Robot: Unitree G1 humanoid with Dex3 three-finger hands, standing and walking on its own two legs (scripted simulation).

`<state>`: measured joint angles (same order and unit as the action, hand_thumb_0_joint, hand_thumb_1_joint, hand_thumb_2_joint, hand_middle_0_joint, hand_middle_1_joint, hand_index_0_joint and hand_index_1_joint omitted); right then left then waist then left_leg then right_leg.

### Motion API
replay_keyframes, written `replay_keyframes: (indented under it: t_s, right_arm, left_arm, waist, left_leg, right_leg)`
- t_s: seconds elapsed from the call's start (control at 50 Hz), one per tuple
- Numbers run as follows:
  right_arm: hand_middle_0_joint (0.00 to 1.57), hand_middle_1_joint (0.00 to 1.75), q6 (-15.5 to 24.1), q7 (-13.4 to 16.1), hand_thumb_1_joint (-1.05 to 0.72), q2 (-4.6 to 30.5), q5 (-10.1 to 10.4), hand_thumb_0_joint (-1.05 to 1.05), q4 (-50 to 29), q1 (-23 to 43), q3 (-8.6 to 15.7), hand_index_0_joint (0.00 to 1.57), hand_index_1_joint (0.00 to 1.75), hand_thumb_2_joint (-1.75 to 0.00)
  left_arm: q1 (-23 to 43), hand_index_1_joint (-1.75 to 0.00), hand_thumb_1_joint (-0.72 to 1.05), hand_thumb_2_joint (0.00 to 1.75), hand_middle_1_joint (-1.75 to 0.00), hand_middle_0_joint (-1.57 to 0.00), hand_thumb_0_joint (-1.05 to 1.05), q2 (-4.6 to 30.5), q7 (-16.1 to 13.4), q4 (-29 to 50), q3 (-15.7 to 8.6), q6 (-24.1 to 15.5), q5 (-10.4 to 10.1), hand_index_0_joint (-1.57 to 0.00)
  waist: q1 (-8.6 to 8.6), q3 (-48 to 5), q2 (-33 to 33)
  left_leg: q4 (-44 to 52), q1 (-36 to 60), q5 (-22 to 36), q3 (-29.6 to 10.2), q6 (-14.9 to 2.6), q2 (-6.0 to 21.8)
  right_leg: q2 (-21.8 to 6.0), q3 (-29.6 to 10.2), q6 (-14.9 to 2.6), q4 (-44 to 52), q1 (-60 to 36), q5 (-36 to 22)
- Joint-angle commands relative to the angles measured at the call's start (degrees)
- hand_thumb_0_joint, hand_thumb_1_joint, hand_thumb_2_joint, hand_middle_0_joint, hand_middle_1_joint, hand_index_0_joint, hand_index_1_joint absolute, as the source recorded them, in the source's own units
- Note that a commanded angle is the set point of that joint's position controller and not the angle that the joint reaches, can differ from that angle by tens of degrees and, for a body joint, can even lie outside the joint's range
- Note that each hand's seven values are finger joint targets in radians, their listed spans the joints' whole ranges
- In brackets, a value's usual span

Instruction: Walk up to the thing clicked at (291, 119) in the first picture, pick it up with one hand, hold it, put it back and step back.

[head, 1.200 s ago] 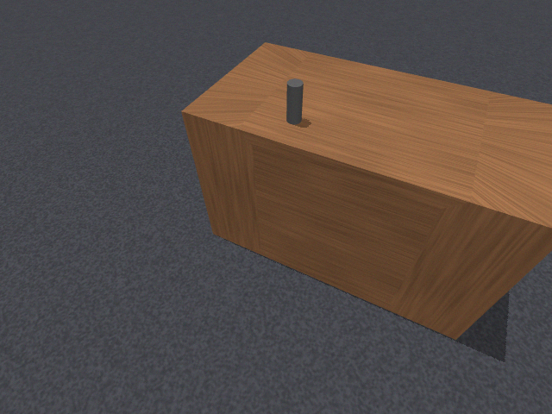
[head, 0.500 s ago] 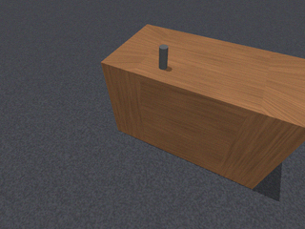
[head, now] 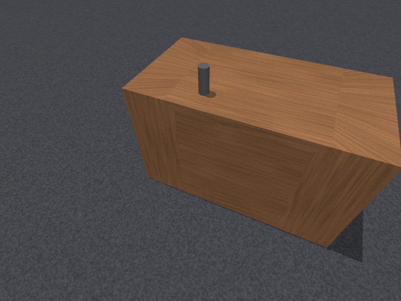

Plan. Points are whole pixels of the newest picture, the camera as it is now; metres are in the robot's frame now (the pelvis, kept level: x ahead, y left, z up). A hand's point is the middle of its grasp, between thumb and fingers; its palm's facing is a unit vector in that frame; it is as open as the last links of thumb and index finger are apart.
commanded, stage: walk up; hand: left
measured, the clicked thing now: (203, 79) +0.93 +0.01 -0.07
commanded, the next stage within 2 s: none
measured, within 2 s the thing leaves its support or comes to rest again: neither
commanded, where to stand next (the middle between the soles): +0.45 +0.00 m, yaw -23 degrees
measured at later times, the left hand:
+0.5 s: hand (112, 293) +0.18 +0.22 -0.14, palm faces -0.16 -0.90 -0.41, open 7.4 cm
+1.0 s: hand (126, 177) +0.50 +0.25 -0.14, palm faces -0.36 -0.82 -0.44, open 7.4 cm
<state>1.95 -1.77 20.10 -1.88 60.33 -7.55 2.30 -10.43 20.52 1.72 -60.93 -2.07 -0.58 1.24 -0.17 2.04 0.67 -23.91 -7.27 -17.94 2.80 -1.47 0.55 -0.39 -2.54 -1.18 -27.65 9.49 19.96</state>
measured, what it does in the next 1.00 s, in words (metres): walks ahead, turning right: right foot, then left foot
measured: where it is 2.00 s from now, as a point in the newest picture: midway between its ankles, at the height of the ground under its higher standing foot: (201, 276)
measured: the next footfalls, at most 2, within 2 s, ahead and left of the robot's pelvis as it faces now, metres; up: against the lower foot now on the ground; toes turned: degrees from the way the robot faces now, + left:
right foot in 0.20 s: +0.13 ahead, -0.18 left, +0.00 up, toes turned -8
left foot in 0.66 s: +0.37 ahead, +0.10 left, +0.00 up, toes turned -10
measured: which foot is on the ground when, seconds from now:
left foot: down 0.00-0.22, up 0.24-0.64, down 0.66-1.00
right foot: down 0.00-0.00, up 0.02-0.18, down 0.20-0.70, up 0.72-1.00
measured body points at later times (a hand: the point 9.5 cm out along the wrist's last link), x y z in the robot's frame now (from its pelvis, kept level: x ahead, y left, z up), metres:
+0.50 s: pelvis +0.13 -0.05 -0.01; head +0.14 -0.07 +0.44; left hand +0.19 +0.27 -0.11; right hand +0.16 -0.38 -0.13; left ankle +0.24 +0.09 -0.70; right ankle +0.09 -0.17 -0.74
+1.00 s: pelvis +0.32 +0.02 -0.01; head +0.35 +0.00 +0.44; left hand +0.52 +0.30 -0.11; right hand +0.25 -0.30 -0.12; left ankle +0.33 +0.10 -0.74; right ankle +0.37 -0.13 -0.71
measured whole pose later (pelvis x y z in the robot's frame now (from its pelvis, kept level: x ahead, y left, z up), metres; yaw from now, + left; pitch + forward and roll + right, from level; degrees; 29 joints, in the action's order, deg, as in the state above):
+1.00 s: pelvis +0.32 +0.02 -0.01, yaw -18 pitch -2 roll +1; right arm 1.6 -3.3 22.6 -1.8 43.0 -20.5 4.0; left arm -16.8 25.0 -0.2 -46.4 -2.9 -3.7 -0.4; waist 4.0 7.1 0.3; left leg -29.9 -9.2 -18.5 9.3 -3.2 0.1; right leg -1.8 0.3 -1.0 -48.0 28.7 18.0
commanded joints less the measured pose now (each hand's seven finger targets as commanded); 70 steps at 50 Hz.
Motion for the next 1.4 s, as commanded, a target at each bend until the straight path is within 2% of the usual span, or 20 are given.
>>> replay_keyframes:
  t_s: [0.0,0.12,0.18,0.22,0.24,0.36,0.54,0.62,0.64,0.66,0.68,0.7,0.78,0.96,1.06,1.08,1.12,1.2,1.3,1.38]
  right_arm:
    - [0.2,0.3,1.6,0.9,-0.9,20.8,-0.3,0.0,-5.9,-4.8,6.5,0.2,0.3,-0.9]
    - [0.2,0.3,1.7,-0.4,-0.9,17.7,-1.1,0.0,-12.3,4.4,6.0,0.2,0.3,-0.9]
    - [0.2,0.3,0.3,-0.8,-0.9,13.3,-0.7,0.0,-14.3,3.9,4.7,0.2,0.3,-0.9]
    - [0.2,0.3,-0.9,-1.1,-0.9,10.7,0.3,0.0,-16.0,-0.4,3.4,0.2,0.3,-0.9]
    - [0.2,0.3,-1.3,-0.8,-0.9,15.4,-0.2,0.0,-15.4,-0.5,4.6,0.2,0.3,-0.9]
    - [0.2,0.3,-1.5,-1.6,-0.9,14.7,0.1,0.0,-12.6,-8.0,4.8,0.2,0.3,-0.9]
    - [0.2,0.3,-0.4,-2.7,-0.9,14.3,-1.2,0.0,-20.2,0.5,5.9,0.2,0.3,-0.9]
    - [0.2,0.3,0.2,-2.7,-0.9,15.2,-1.0,0.0,-19.0,-8.7,7.3,0.2,0.3,-0.9]
    - [0.2,0.3,0.7,-2.4,-0.9,18.1,-1.3,0.0,-17.1,-16.4,8.5,0.2,0.3,-0.9]
    - [0.2,0.3,1.3,-1.7,-0.9,21.9,-1.6,0.0,-16.9,-21.1,9.6,0.2,0.3,-0.9]
    - [0.2,0.3,1.3,-1.3,-0.9,23.2,-0.1,0.0,-18.6,-17.8,9.6,0.2,0.3,-0.9]
    - [0.2,0.3,1.1,-1.4,-0.9,24.2,1.4,0.0,-19.0,-13.6,9.9,0.2,0.3,-0.9]
    - [0.2,0.3,1.3,-0.8,-0.9,15.9,1.2,0.0,-20.8,-9.1,6.5,0.2,0.3,-0.9]
    - [0.2,0.3,0.4,-0.3,-0.9,15.5,0.1,0.0,-22.5,-13.6,5.4,0.2,0.3,-0.9]
    - [0.2,0.3,-0.3,0.4,-0.9,11.0,2.1,0.0,-23.4,-9.7,3.2,0.2,0.3,-0.9]
    - [0.2,0.3,-0.5,0.5,-0.9,8.8,2.3,0.0,-23.2,-13.4,2.3,0.2,0.3,-0.9]
    - [0.2,0.3,-2.8,1.8,-0.9,14.2,1.2,0.0,-20.0,-15.9,3.9,0.2,0.3,-0.9]
    - [0.2,0.3,-2.8,1.6,-0.9,13.7,1.8,0.0,-15.1,-15.0,3.3,0.2,0.3,-0.9]
    - [0.2,0.3,-1.2,2.3,-0.9,12.4,1.6,0.0,-12.3,-13.2,2.6,0.2,0.3,-0.9]
    - [0.2,0.3,-0.2,3.4,-0.9,13.4,1.0,0.0,-10.3,-13.5,3.3,0.2,0.3,-0.9]
  left_arm:
    - [9.3,-0.3,0.9,0.9,-0.3,-0.2,0.0,13.3,0.3,10.0,-3.8,-1.5,0.8,-0.2]
    - [-4.8,-0.3,0.9,0.9,-0.3,-0.2,0.0,12.3,2.3,8.4,-4.2,-2.3,-0.2,-0.2]
    - [-19.0,-0.3,0.9,0.9,-0.3,-0.2,0.0,16.2,0.6,4.5,-6.8,-3.0,0.4,-0.2]
    - [-17.6,-0.3,0.9,0.9,-0.3,-0.2,0.0,23.5,-0.9,8.6,-8.3,-3.9,0.9,-0.2]
    - [-12.6,-0.3,0.9,0.9,-0.3,-0.2,0.0,24.5,-0.8,10.6,-8.0,-3.8,0.2,-0.2]
    - [-9.0,-0.3,0.9,0.9,-0.3,-0.2,0.0,18.0,-1.6,13.2,-5.8,-5.1,-1.2,-0.2]
    - [-13.9,-0.3,0.9,0.9,-0.3,-0.2,0.0,20.4,-2.4,16.4,-6.4,-6.1,-0.8,-0.2]
    - [-9.1,-0.3,0.9,0.9,-0.3,-0.2,0.0,20.0,-3.1,18.4,-5.4,-5.7,-0.7,-0.2]
    - [-10.3,-0.3,0.9,0.9,-0.3,-0.2,0.0,16.8,-3.2,18.8,-4.4,-5.7,-0.5,-0.2]
    - [-14.6,-0.3,0.9,0.9,-0.3,-0.2,0.0,11.3,-3.3,18.9,-2.9,-5.8,-1.1,-0.2]
    - [-16.9,-0.3,0.9,0.9,-0.3,-0.2,0.0,12.9,-3.9,18.3,-3.2,-5.5,-1.8,-0.2]
    - [-17.3,-0.3,0.9,0.9,-0.3,-0.2,0.0,16.0,-4.5,16.8,-3.6,-5.1,-0.8,-0.2]
    - [-15.5,-0.3,0.9,0.9,-0.3,-0.2,0.0,15.8,-2.7,14.6,-4.0,-4.6,-2.5,-0.2]
    - [-7.9,-0.3,0.9,0.9,-0.3,-0.2,0.0,12.0,-2.7,18.7,-3.2,-4.3,-1.0,-0.2]
    - [-15.3,-0.3,0.9,0.9,-0.3,-0.2,0.0,14.8,-3.7,16.0,-4.9,-4.9,0.0,-0.2]
    - [-15.6,-0.3,0.9,0.9,-0.3,-0.2,0.0,19.1,-4.1,16.9,-6.1,-5.1,0.2,-0.2]
    - [-8.1,-0.3,0.9,0.9,-0.3,-0.2,0.0,18.9,-4.4,19.4,-4.8,-4.2,-0.9,-0.2]
    - [-4.1,-0.3,0.9,0.9,-0.3,-0.2,0.0,15.2,-3.9,18.8,-3.7,-3.9,-0.6,-0.2]
    - [-0.2,-0.3,0.9,0.9,-0.3,-0.2,0.0,15.2,-2.8,18.1,-3.9,-1.9,0.4,-0.2]
    - [1.9,-0.3,0.9,0.9,-0.3,-0.2,0.0,14.2,-1.9,18.6,-3.8,0.9,-0.3,-0.2]
  waist:
    - [5.87,7.6,-7.9]
    - [-1.38,1.6,-11.4]
    - [-7.28,-4.2,4.9]
    - [-5.79,-2.1,14.8]
    - [-3.85,3.5,8.4]
    - [0.25,3.0,4.3]
    - [-2.38,4.0,4.8]
    - [4.73,0.6,3.8]
    - [8.73,-3.8,-4.6]
    - [9.69,-6.4,-19.4]
    - [6.62,-5.8,-18.6]
    - [4.38,-3.6,-16.1]
    - [1.66,2.5,-9.9]
    - [3.58,0.8,-8.4]
    - [-3.75,-6.0,4.3]
    - [-3.23,-8.9,14.4]
    - [-0.61,-5.0,6.8]
    - [0.72,-2.3,5.1]
    - [-0.02,-3.5,11.5]
    - [1.39,-2.7,8.7]
  left_leg:
    - [17.8,5.2,-20.8,-27.0,-14.77,26.5]
    - [7.4,-0.5,-6.4,-4.2,-7.98,13.7]
    - [-20.9,-16.5,-7.0,5.7,-3.87,5.3]
    - [-41.7,-31.9,-16.8,-2.1,0.92,-1.7]
    - [-41.8,-29.1,-15.3,-6.9,1.09,2.5]
    - [-34.8,-21.8,-1.3,-6.7,1.19,6.6]
    - [-18.6,-21.3,3.5,-4.6,2.24,6.5]
    - [-10.4,-2.6,3.5,-0.1,-0.19,3.5]
    - [-7.1,7.5,0.8,-2.6,-1.93,2.6]
    - [0.9,13.6,-4.4,-19.7,-5.13,13.5]
    - [9.2,13.8,-6.8,-37.6,-8.2,23.2]
    - [9.4,8.6,-10.7,-40.8,-11.84,25.6]
    - [6.5,-3.7,13.6,-11.8,-6.0,13.4]
    - [-0.6,0.2,40.3,-3.6,-11.21,14.9]
    - [-22.5,-10.5,21.8,0.6,-4.04,8.4]
    - [-33.0,-20.0,-1.3,2.5,-0.8,1.4]
    - [-38.3,-19.0,-21.4,-4.9,0.16,1.3]
    - [-32.6,-17.1,-13.7,-5.6,0.36,2.2]
    - [-18.8,-10.3,-6.2,-0.8,1.91,1.0]
    - [-9.0,-4.2,3.5,1.0,0.6,-0.6]
  right_leg:
    - [-3.9,-1.0,-0.15,-23.2,28.8,9.3]
    - [-4.6,3.6,0.06,-7.2,8.1,-0.3]
    - [0.3,4.5,-0.02,-0.6,-16.8,-8.0]
    - [-20.1,-39.4,-9.24,19.9,-12.8,24.3]
    - [-22.8,-43.2,-13.36,20.8,-3.8,32.2]
    - [-11.5,-16.1,-9.93,12.1,1.3,-2.2]
    - [-12.1,-13.9,-10.91,5.5,2.4,-13.2]
    - [-10.0,-8.9,-7.83,-6.2,12.3,-19.2]
    - [-5.7,-4.8,-5.21,-21.4,15.5,-20.8]
    - [2.5,-1.2,-2.02,-38.1,24.4,-5.5]
    - [5.9,0.6,-0.88,-43.0,31.4,11.7]
    - [1.3,-3.1,-1.7,-46.9,30.2,12.2]
    - [-2.1,-2.6,-1.29,-39.9,22.7,0.1]
    - [-1.3,5.3,0.08,-16.2,16.5,-4.6]
    - [-1.1,-0.4,-3.23,0.7,-8.1,-21.3]
    - [-14.3,-21.0,-8.63,3.5,-14.2,-26.8]
    - [-22.9,-32.6,-17.12,6.2,-2.5,-10.6]
    - [-12.4,-17.5,-9.63,6.8,3.9,-5.2]
    - [-8.5,-8.8,-9.75,1.4,7.9,-18.1]
    - [-6.3,-8.4,-7.12,-3.9,15.2,-8.1]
